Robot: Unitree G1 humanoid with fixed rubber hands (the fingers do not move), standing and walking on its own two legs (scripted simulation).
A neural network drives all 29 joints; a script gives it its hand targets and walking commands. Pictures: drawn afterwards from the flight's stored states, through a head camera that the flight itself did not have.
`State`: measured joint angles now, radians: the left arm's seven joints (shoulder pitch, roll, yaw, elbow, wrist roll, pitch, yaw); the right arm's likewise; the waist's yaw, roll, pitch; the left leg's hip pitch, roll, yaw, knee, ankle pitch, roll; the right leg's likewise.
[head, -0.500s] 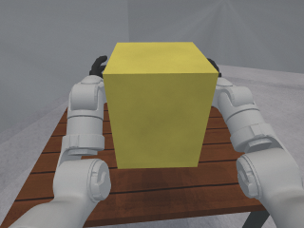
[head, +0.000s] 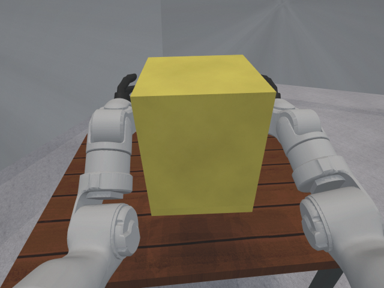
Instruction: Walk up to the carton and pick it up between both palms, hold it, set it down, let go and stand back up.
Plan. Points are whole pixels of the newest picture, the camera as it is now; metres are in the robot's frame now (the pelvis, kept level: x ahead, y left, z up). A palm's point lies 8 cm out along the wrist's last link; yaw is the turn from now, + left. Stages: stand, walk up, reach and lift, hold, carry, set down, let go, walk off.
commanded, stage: hold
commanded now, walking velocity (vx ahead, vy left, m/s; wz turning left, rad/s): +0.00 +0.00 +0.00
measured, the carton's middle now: (198, 132) +0.35 -0.01 +0.25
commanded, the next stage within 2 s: none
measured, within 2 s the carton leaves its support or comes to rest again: neither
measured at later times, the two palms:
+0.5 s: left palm (120, 108) +0.36 +0.15 +0.29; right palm (268, 107) +0.36 -0.15 +0.29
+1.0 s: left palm (122, 105) +0.36 +0.14 +0.30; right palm (270, 106) +0.36 -0.15 +0.30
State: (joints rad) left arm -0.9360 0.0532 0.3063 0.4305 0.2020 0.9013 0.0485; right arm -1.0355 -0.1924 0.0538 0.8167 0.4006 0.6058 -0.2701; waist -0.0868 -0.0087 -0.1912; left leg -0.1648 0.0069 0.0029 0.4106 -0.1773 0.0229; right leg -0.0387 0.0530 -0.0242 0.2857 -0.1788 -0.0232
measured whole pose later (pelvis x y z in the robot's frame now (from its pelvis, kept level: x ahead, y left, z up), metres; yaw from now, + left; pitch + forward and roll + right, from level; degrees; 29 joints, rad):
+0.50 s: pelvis -0.01 +0.00 +0.00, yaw +0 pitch -3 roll -2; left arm -0.98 0.07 0.31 0.50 0.20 0.89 0.05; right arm -1.08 -0.18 0.02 0.87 0.38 0.60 -0.27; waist -0.08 -0.02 -0.20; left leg -0.19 0.00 0.00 0.41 -0.17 0.02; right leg -0.07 0.05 -0.02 0.30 -0.17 -0.02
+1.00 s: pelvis +0.00 +0.00 +0.00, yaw +0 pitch -3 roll -2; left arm -0.98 0.06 0.31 0.48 0.20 0.89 0.06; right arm -1.08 -0.20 0.06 0.88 0.41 0.60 -0.26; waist -0.08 0.00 -0.20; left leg -0.18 0.00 -0.01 0.41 -0.17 0.03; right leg -0.05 0.06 -0.01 0.28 -0.17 -0.02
